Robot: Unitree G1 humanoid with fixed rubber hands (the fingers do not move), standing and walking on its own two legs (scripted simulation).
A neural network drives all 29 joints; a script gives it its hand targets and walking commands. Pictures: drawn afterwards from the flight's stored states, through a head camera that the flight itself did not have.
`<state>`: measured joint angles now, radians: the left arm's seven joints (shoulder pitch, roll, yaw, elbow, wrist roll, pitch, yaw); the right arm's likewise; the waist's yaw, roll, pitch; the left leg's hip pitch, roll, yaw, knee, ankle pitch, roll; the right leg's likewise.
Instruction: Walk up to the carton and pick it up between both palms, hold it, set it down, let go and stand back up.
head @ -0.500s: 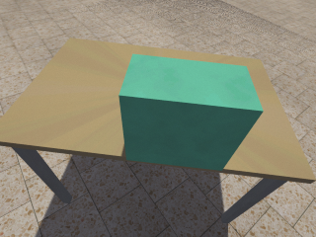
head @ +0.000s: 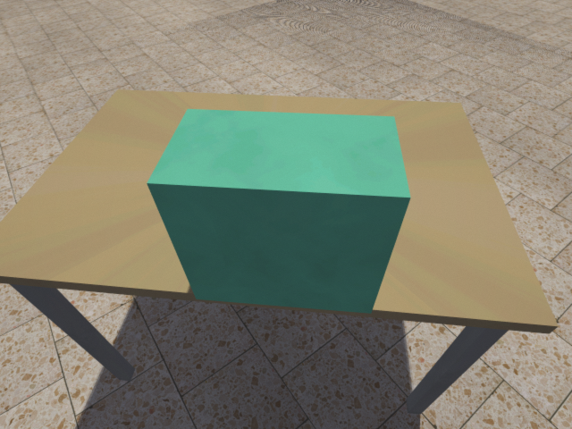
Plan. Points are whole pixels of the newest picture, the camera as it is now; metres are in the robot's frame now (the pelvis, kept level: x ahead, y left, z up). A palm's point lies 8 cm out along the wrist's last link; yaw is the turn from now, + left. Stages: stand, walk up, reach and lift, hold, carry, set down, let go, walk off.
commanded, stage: walk up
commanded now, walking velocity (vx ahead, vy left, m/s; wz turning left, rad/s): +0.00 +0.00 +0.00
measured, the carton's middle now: (284, 217) +0.43 +0.04 +0.07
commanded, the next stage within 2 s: stand in 0.06 s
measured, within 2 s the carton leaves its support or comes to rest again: neither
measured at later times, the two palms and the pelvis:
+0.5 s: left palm out of the picture +0.14 +0.24 -0.12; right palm out of the picture +0.11 -0.21 -0.12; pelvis -0.03 +0.01 +0.00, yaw +0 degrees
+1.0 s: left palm (140, 426) +0.17 +0.24 -0.09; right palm out of the picture +0.16 -0.21 -0.09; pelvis +0.00 +0.01 +0.00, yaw +0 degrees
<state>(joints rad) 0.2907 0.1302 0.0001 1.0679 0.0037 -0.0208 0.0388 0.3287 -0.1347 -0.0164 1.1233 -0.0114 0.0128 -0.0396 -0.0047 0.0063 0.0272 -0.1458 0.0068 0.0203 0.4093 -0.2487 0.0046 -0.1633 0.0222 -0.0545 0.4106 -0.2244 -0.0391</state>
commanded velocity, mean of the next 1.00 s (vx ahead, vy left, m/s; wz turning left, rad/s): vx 0.00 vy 0.00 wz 0.00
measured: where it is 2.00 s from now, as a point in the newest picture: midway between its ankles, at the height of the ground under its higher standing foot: outside the picture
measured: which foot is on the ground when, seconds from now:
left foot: down 0.00-1.00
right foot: down 0.00-1.00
